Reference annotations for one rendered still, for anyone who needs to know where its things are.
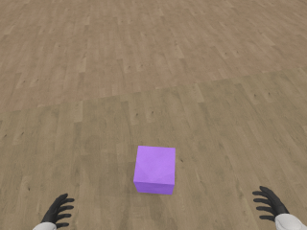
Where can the carton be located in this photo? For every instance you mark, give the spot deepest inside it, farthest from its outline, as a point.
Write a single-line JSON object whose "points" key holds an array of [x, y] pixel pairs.
{"points": [[155, 170]]}

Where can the right robot hand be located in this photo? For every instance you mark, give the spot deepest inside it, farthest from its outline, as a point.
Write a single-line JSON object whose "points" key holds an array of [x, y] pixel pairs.
{"points": [[277, 207]]}

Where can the robot right forearm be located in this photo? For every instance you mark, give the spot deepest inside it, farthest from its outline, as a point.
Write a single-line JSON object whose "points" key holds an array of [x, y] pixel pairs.
{"points": [[288, 222]]}

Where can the left robot hand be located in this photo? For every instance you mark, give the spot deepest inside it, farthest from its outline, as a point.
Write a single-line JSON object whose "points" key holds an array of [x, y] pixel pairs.
{"points": [[52, 215]]}

